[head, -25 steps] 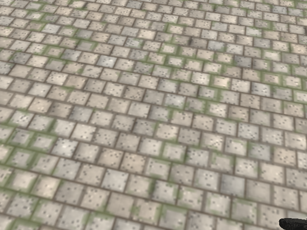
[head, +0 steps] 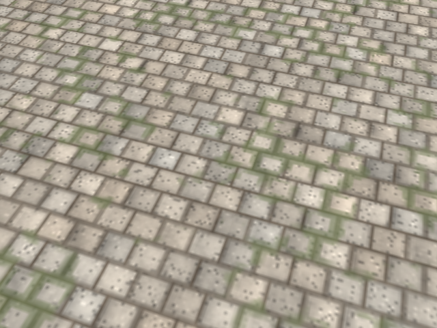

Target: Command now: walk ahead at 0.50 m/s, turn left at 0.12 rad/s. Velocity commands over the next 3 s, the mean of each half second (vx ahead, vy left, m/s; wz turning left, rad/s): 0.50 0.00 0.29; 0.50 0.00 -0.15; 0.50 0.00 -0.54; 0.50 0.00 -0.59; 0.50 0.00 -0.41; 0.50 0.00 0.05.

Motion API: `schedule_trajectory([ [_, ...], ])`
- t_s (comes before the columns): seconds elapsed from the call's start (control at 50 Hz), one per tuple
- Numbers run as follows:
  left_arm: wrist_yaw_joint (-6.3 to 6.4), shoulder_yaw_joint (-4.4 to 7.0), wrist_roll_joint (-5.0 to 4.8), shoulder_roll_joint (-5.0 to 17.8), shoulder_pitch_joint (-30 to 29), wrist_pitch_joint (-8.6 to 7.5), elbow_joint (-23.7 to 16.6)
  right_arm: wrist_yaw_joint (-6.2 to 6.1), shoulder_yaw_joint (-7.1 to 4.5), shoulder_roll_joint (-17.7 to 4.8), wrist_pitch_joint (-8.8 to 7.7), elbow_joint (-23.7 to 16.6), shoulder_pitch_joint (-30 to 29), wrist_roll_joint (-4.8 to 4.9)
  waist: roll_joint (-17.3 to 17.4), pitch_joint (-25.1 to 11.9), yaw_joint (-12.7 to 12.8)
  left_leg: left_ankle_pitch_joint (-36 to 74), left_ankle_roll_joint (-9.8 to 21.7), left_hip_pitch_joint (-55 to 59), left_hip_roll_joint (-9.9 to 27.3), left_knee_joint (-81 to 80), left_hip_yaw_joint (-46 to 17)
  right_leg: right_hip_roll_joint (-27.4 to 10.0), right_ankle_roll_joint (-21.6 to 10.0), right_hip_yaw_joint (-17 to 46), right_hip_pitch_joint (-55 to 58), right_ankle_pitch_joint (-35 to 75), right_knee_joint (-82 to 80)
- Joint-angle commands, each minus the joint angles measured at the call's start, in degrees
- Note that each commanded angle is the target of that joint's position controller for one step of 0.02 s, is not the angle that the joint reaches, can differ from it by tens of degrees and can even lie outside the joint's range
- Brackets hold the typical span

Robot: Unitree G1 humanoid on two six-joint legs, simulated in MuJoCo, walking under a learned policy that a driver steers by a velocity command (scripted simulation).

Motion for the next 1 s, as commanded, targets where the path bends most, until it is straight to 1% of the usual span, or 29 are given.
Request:
schedule_trajectory([
  [0.02, 0.5, 2.2, 0.01, 7.57, 9.52, 0.74, -0.26, 0.04, -1.46, -7.91, -1.97, -6.81, -6.09, -0.2, -3.75, -2.98, 5.92, 6.47, -0.09, -29.73, 6.51, 12.47, 1.34, -18.61, -10.25, 28.87, 26.32, -12.08, -17.64],
  [0.04, 0.55, 1.76, 0.6, 6.48, 7.93, 0.67, -0.41, 0.11, -1.63, -7.1, -1.98, -6.81, -6.51, -0.71, -3.97, -0.97, 4.33, 9.54, -0.18, -27.43, 8.44, 9.16, 1.68, -16.6, -9.88, 24.97, 21.47, -6.63, -19.09],
  [0.06, 0.59, 1.45, 0.91, 5.72, 7.24, 0.48, -0.39, 0.19, -1.57, -6.07, -1.82, -6.36, -5.25, -0.69, -5.41, -1.17, 3.06, 11.4, -0.41, -24.49, 9.46, 7.21, 1.89, -15.02, -9.58, 22.18, 18.93, -2.64, -20.32],
  [0.12, 0.77, 1.61, 0.05, 6.53, 8.13, -0.09, 0.77, 0.1, -1.04, -3.65, -1.25, -5.92, -4.9, -0.91, -6.21, -1.17, 2.22, 13.95, -1.81, -23.98, 10.38, 1.92, 3.63, -13.88, -10.8, 16.19, 16.79, 6.83, -22.74],
  [0.16, 1.19, 2.08, 0.14, 7.99, 9.02, -0.04, 1.68, 0.14, -0.67, -2.95, -1.19, -6.63, -8.01, -0.91, -5.01, -0.42, 2.98, 19.42, -2.66, -26.53, 10.92, -3.88, 3.93, -14.08, -10.69, 12.18, 17.98, 11.3, -24.0],
  [0.26, 1.78, 2.16, 0.07, 9.01, 11.77, 0.43, 3.8, 1.46, 0.09, -1.29, -1.86, -8.21, -16.14, -0.23, -4.51, 1.14, 6.31, 33.92, -1.92, -23.16, 9.17, -19.47, 6.21, -12.22, -7.58, 2.55, 19.15, 14.01, -25.26],
  [0.32, 1.93, 2.33, -0.17, 9.49, 14.21, 1.14, 5.6, 2.42, 0.22, -1.17, -1.9, -10.06, -20.46, 0.16, -3.7, 2.94, 7.68, 34.47, -0.87, -24.46, 8.16, -23.74, 6.4, -14.44, -7.23, 0.56, 23.97, 14.54, -24.71],
  [0.36, 2.08, 2.48, -0.37, 9.69, 14.75, 1.95, 6.37, 3.18, 0.12, -1.4, -1.9, -11.3, -22.31, 0.14, -3.5, 3.58, 7.57, 30.88, 0.32, -25.88, 7.39, -25.49, 7.09, -15.95, -6.54, -0.49, 28.39, 18.6, -22.62],
  [0.38, 2.27, 2.63, -0.51, 10.08, 14.5, 2.4, 6.49, 3.56, -0.02, -1.7, -1.91, -11.81, -22.49, 0.02, -3.8, 3.36, 7.01, 28.22, 1.1, -25.4, 6.69, -26.07, 8.0, -16.47, -5.99, -1.22, 30.19, 23.66, -20.7],
  [0.42, 3.05, 3.17, -0.7, 11.81, 13.22, 3.27, 5.96, 3.94, -1.03, -3.66, -1.74, -11.94, -19.43, -0.39, -5.79, -0.01, 4.29, 21.92, 3.11, -19.12, 3.43, -25.85, 11.45, -16.45, -4.65, -3.28, 32.39, 43.86, -12.85],
  [0.44, 3.55, 3.32, -0.6, 12.36, 12.52, 3.89, 5.58, 3.87, -2.18, -5.61, -1.58, -10.79, -13.73, -0.44, -6.2, -3.7, 0.91, 20.71, 4.54, -11.54, 1.31, -26.59, 12.84, -15.67, -3.64, -4.77, 31.73, 52.02, -4.53],
  [0.46, 4.13, 3.08, -0.47, 12.0, 11.89, 4.24, 4.91, 3.27, -3.9, -8.63, -1.39, -8.5, -4.57, -0.21, -4.66, -8.58, -3.86, 24.11, 6.78, 2.47, 0.47, -29.53, 11.49, -13.74, -1.66, -6.58, 25.37, 50.36, 7.72],
  [0.48, 4.4, 1.75, 1.28, 9.02, 13.11, 3.55, 3.02, 2.05, -5.37, -13.85, -0.7, -6.96, 4.38, -0.27, 4.08, -15.8, -6.11, 27.19, 11.07, 21.31, 11.8, -28.22, -5.37, -10.28, 0.4, -7.36, 9.91, 26.92, 26.55],
  [0.5, 3.17, -0.43, 1.32, 2.86, 17.19, 1.71, 0.99, 2.07, -5.35, -15.94, -1.06, -8.13, 1.88, 0.5, 16.13, -22.3, -0.76, 17.31, 22.98, 37.94, 23.91, -36.41, -36.93, 2.61, 3.66, -0.55, -13.59, -21.82, 46.18],
  [0.52, 1.9, 0.89, -0.72, 9.03, 13.96, -0.35, 1.94, 1.94, -3.77, -9.73, -1.02, -7.58, 2.87, 0.15, 8.0, -22.12, -4.29, 12.41, 20.0, 37.27, 23.34, -39.36, -33.82, -1.99, 2.26, 7.92, -19.39, -20.7, 48.45],
  [0.54, 1.4, 1.02, -2.68, 9.71, 8.63, -1.19, 0.17, 1.67, -3.05, -7.71, -1.21, -7.8, 0.57, -0.53, 5.36, -14.3, -4.39, 16.55, 17.25, 30.02, 21.42, -39.64, -24.31, -4.53, 1.2, 6.68, -20.8, -16.78, 46.74],
  [0.56, 1.56, 0.82, -2.28, 8.67, 6.93, -1.29, 0.13, 1.73, -2.56, -6.77, -1.47, -7.74, -3.0, -0.8, -1.07, -8.9, -1.87, 23.58, 15.12, 20.6, 19.37, -40.75, -17.48, -7.41, 1.18, 5.94, -18.75, -12.64, 41.29],
  [0.58, 1.82, 1.26, -1.11, 8.79, 6.25, -0.78, 0.63, 1.7, -1.85, -4.68, -1.77, -7.89, -5.93, -1.09, -1.14, -6.3, -0.28, 28.96, 14.02, 14.51, 17.47, -42.05, -12.72, -9.18, 1.72, 5.79, -15.94, -10.53, 36.83],
  [0.6, 1.59, 1.34, -1.06, 8.36, 7.94, 0.07, 1.13, 1.63, -1.46, -4.11, -1.97, -8.01, -7.36, -1.77, 0.89, -4.9, 1.49, 31.34, 13.79, 9.52, 16.52, -43.96, -9.88, -10.05, 2.2, 5.92, -12.47, -9.02, 35.85],
  [0.64, 1.61, 1.12, -1.01, 6.42, 10.9, 1.71, 2.24, 1.66, -1.67, -4.87, -2.83, -6.86, -7.95, -1.68, 1.85, -3.66, 3.12, 33.9, 14.18, 3.94, 16.17, -47.22, -5.61, -10.5, 3.59, 5.32, -9.82, -7.07, 33.49],
  [0.7, 2.22, 0.99, -0.8, 5.26, 7.39, 2.85, 1.1, 1.27, -2.05, -6.29, -3.8, -4.76, -7.39, -2.09, 1.19, -0.22, 2.47, 35.39, 13.0, 1.84, 15.34, -50.15, 1.06, -10.35, 5.08, 6.21, -13.66, 1.36, 26.78],
  [0.76, 1.73, 0.91, -0.91, 4.41, 3.58, 2.29, 0.21, 0.82, -1.78, -6.32, -3.94, -3.66, -7.65, -2.12, 1.38, 0.81, 0.88, 34.82, 9.68, 2.58, 12.61, -50.8, 8.0, -8.53, 4.41, 5.25, -12.2, 13.78, 14.71],
  [0.8, 1.11, 0.45, -0.93, 3.16, -0.24, 1.89, -0.99, 0.64, -1.83, -7.0, -3.96, -2.56, -6.21, -1.87, 1.1, 1.64, -1.07, 33.95, 8.57, 4.3, 13.19, -51.51, 9.83, -7.44, 3.69, 3.43, -10.9, 18.68, 8.42],
  [0.86, 0.03, 0.23, -1.09, 2.82, -4.01, 1.74, -3.18, 0.51, -2.12, -7.75, -3.12, -0.33, -3.41, -1.4, 0.6, 2.79, -2.78, 36.59, 8.0, 12.65, 15.96, -49.67, 10.82, -6.57, 2.09, 3.0, -14.36, 17.39, 3.55],
  [0.9, -0.87, 0.32, -0.95, 3.08, -5.49, 1.73, -4.76, 0.22, -2.39, -8.21, -2.02, 0.53, -2.67, -1.09, 0.75, 2.88, -2.74, 42.5, 7.33, 18.73, 17.87, -46.39, 11.22, -5.76, 0.63, 2.01, -17.24, 11.81, 2.19],
  [0.94, -1.57, 0.85, -0.76, 4.17, -4.07, 1.92, -5.77, -0.44, -2.77, -9.44, -0.92, 0.35, -3.95, -0.84, 2.37, 0.95, -0.76, 58.05, 5.88, 21.76, 18.47, -40.42, 12.61, -3.38, -1.33, -0.8, -14.32, 4.9, 1.79],
  [0.96, -1.6, 1.47, -0.66, 5.35, -1.36, 2.19, -5.65, -0.89, -3.02, -10.27, -0.42, 0.07, -4.58, -0.82, 3.78, -1.48, 0.97, 68.31, 5.1, 22.24, 18.3, -35.57, 13.41, -1.32, -2.47, -2.72, -9.92, 1.6, 2.44],
  [0.98, -1.43, 2.61, -0.66, 7.4, 4.55, 2.44, -4.66, -1.34, -3.08, -10.71, 0.13, -0.2, -5.28, -0.91, 4.12, -5.02, 4.4, 74.6, 4.0, 20.8, 17.4, -27.12, 14.69, 0.89, -3.93, -3.87, -1.9, 0.56, 1.9],
  [1.0, -0.73, 4.29, -0.78, 10.54, 13.41, 2.63, -2.93, -1.78, -2.75, -10.25, 0.25, -0.67, -5.98, -0.88, 2.27, -9.62, 9.3, 69.69, 1.92, 13.37, 15.18, -14.21, 16.33, 1.16, -6.4, -1.36, 12.57, 4.83, -1.42],
])
Next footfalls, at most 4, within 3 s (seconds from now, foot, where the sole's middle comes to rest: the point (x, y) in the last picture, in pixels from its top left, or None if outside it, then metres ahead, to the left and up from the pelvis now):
0.46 left None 0.42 0.14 -0.76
1.00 right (231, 243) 0.76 -0.03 -0.76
1.46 left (180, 176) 1.05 0.15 -0.76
1.98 right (272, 145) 1.19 -0.22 -0.76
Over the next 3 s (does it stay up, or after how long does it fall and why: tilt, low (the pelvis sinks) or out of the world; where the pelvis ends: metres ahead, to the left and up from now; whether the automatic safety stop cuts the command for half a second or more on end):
stays up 1.54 -0.42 0.00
